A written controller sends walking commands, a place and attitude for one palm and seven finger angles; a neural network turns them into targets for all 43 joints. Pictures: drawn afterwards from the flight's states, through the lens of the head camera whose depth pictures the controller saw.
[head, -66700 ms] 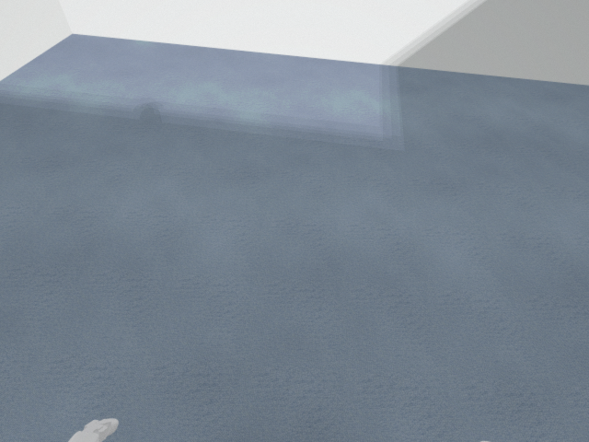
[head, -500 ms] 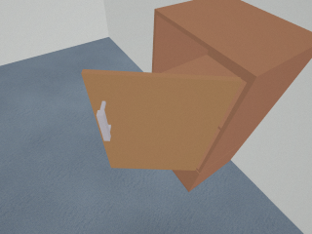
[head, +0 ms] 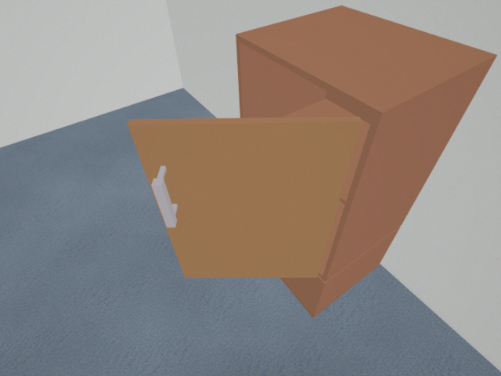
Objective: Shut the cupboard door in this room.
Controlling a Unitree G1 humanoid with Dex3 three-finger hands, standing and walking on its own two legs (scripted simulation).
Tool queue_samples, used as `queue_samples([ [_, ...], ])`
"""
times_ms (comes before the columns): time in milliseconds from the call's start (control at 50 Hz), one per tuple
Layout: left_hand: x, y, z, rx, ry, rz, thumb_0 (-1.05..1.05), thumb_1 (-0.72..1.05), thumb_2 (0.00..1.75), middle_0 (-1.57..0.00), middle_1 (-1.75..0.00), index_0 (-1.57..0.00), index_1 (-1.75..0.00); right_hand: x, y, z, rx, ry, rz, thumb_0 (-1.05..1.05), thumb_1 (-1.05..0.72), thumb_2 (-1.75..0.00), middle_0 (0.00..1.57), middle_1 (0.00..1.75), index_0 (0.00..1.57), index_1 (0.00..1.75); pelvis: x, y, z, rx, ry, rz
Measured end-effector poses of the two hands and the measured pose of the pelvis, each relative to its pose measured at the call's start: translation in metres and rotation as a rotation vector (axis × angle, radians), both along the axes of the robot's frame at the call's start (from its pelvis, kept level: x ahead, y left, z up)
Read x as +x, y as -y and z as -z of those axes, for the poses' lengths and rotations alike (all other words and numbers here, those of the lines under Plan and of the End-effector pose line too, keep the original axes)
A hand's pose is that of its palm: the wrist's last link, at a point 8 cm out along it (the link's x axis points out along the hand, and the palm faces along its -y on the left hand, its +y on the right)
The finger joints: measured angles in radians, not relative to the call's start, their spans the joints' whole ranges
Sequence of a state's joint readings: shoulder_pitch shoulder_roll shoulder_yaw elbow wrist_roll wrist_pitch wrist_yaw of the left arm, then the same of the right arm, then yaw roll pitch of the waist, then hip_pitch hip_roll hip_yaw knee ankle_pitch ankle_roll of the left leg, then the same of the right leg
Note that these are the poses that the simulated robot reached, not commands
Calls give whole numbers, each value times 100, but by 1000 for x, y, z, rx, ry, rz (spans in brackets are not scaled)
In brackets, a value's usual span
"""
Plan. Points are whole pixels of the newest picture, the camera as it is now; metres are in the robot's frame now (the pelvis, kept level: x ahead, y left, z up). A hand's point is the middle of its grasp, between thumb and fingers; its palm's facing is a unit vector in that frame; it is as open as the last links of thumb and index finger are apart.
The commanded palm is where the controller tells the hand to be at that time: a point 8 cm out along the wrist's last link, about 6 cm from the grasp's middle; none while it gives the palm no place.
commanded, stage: come to a stop and stand still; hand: left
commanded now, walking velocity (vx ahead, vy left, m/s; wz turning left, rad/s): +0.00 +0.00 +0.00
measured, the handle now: (167, 197) +0.47 +0.21 -0.01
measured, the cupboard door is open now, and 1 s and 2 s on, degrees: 55 55 55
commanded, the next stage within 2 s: look again from close up in 0.16 s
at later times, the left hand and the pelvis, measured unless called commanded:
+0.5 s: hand out of the picture +0.03 +0.17 -0.16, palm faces +0.00 -0.98 -0.22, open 7.3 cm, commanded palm none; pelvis +0.03 -0.01 +0.01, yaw +0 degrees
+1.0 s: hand (148, 328) +0.21 +0.19 -0.05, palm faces +0.25 -0.96 -0.15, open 7.2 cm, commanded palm +0.14 +0.23 -0.06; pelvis +0.03 +0.00 -0.01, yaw +2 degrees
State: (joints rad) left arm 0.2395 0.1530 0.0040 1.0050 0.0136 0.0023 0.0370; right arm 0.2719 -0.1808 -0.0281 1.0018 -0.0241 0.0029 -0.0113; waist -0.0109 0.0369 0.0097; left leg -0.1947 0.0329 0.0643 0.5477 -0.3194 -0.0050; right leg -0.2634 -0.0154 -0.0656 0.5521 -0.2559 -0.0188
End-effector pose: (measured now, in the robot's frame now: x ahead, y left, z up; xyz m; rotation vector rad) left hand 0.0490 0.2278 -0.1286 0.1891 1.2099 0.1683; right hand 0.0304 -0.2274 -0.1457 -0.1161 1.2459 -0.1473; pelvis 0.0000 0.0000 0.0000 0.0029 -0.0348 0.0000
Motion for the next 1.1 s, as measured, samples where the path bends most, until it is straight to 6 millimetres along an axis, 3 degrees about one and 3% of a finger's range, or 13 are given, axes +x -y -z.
queue_samples([
  [260, -29, 3, -3, 4, -125, 0, 0, 91, 90, -20, -30, -20, -29, -46, -3, 1, 38, -168, -2, 1, -91, -90, 19, 30, 20, 30, 4, 8, -6, 15, -34, 8],
  [380, -30, 9, 0, -13, -169, -9, 0, 91, 90, -20, -30, -20, -29, -56, -6, -1, 40, -239, 4, 1, -91, -90, 19, 30, 20, 30, 15, 9, -7, 13, -41, 4],
  [480, -22, 12, 3, -19, -173, -14, 1, 92, 90, -20, -30, -20, -29, -46, -8, -2, 36, -242, 4, 1, -91, -90, 19, 30, 20, 30, 24, 9, -7, 12, -38, 2],
  [660, -2, 8, 4, -12, -149, -15, 1, 93, 90, -20, -30, -20, -29, -6, -10, 0, 26, -173, -13, 1, -91, -90, 19, 30, 20, 30, 35, 8, -6, 10, -33, 2],
  [860, 8, 4, 5, -12, -138, -17, 0, 93, 90, -20, -30, -20, -29, 15, -2, -3, -4, -145, -18, 1, -92, -90, 19, 30, 20, 30, 42, 5, -7, 3, -40, 1],
  [900, 36, -4, -10, -15, 41, -95, 1, 92, 90, -20, -30, -20, -30, 25, 4, -7, -59, -36, -14, 1, -92, -90, 20, 30, 20, 30, 38, 5, -2, 2, -34, 12],
  [1020, 146, -4, -115, 2, 809, -64, 1, 92, 90, -23, -33, -23, -33, 87, 22, -27, -108, 378, -37, 2, -91, -90, 20, 30, 20, 30, 31, -2, 8, 3, -81, -38],
  [1060, 165, 3, -135, -46, 1003, -22, 1, 92, 90, -25, -36, -25, -36, 110, 26, -36, -115, 488, -59, 2, -91, -90, 20, 30, 20, 30, 23, -2, 15, 10, -119, -36],
  [1100, 167, 11, -138, -119, 1148, 24, 1, 92, 90, -27, -39, -28, -38, 130, 28, -45, -125, 573, -94, 2, -91, -90, 20, 30, 20, 30, 14, 1, 25, 19, -160, -25],
])
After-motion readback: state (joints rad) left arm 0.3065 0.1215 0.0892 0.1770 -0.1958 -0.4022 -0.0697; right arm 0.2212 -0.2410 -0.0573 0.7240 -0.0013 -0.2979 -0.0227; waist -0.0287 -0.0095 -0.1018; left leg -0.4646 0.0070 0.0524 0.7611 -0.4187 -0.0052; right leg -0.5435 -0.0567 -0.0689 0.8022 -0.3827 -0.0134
